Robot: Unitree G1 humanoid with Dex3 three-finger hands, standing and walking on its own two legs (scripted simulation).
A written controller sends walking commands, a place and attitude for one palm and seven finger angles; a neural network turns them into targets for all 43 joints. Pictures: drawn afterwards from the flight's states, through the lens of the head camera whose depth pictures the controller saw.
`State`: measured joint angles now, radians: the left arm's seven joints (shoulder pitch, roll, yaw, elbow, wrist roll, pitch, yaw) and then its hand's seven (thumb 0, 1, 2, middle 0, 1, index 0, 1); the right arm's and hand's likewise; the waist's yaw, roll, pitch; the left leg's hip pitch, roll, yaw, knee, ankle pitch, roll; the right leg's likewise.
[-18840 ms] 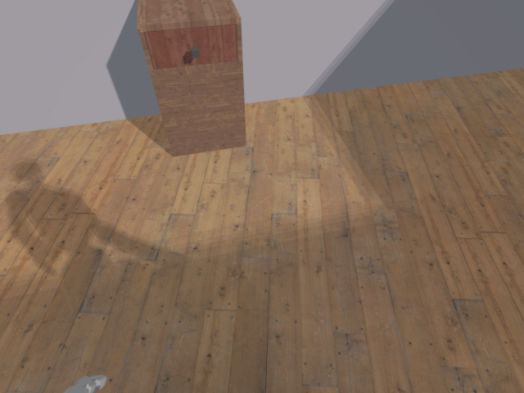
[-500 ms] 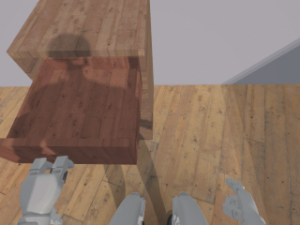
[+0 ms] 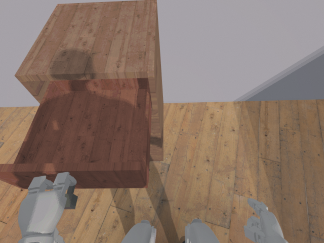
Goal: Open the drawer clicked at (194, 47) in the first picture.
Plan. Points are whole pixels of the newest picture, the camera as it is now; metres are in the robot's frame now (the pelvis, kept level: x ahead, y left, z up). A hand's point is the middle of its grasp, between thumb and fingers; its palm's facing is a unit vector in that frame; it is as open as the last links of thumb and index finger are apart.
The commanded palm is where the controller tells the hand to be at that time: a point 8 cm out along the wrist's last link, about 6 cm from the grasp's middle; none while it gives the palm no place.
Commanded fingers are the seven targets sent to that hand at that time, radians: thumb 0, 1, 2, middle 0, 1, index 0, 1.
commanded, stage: lift the hand off the handle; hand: left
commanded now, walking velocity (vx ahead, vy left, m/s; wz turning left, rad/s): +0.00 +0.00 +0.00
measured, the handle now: (69, 194) +0.24 +0.27 -0.06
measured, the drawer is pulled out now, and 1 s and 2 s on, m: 0.30 0.30 0.30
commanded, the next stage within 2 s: draw the hand back to the body in 1.80 s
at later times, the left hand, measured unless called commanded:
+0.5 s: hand (49, 208) +0.19 +0.28 +0.00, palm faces -0.07 -0.07 -0.99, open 13.6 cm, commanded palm +0.18 +0.28 +0.05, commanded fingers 0.00 -0.50 0.30 -0.30 -1.20 -0.30 -1.20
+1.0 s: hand (40, 204) +0.19 +0.27 +0.04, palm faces -0.02 -0.09 -1.00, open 13.8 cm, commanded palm +0.18 +0.27 +0.09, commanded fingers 0.00 -0.50 0.30 -0.30 -1.20 -0.30 -1.20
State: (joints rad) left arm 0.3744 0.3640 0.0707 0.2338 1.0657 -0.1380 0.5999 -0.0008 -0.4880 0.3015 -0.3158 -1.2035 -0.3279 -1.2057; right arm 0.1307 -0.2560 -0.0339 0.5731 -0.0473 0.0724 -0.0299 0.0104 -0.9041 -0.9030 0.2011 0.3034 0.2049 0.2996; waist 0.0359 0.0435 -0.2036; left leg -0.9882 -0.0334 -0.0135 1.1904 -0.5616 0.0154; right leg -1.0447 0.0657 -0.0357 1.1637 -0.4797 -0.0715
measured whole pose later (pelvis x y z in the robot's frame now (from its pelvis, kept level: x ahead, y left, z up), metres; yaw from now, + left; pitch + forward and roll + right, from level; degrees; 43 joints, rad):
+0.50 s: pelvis +0.02 +0.01 +0.02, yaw +0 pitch +18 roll -1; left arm 0.47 0.36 0.05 0.12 1.06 -0.14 0.56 0.00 -0.49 0.30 -0.32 -1.20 -0.36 -1.21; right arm 0.15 -0.23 -0.02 0.53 -0.05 0.09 0.00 0.01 -0.90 -0.90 0.20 0.30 0.21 0.30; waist 0.05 0.04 -0.19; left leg -0.83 -0.04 -0.01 1.08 -0.55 0.03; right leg -0.89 0.06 -0.02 1.05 -0.47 -0.05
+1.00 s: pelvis +0.03 +0.02 +0.04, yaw -1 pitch +14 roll -1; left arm 0.55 0.35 0.01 -0.02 1.04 -0.10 0.52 0.00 -0.49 0.30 -0.32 -1.20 -0.33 -1.21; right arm 0.17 -0.24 -0.02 0.50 -0.04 0.10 0.03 0.01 -0.90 -0.90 0.20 0.30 0.20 0.30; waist 0.06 0.06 -0.17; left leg -0.68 -0.04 0.00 0.97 -0.52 0.05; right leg -0.74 0.06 0.00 0.94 -0.44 -0.04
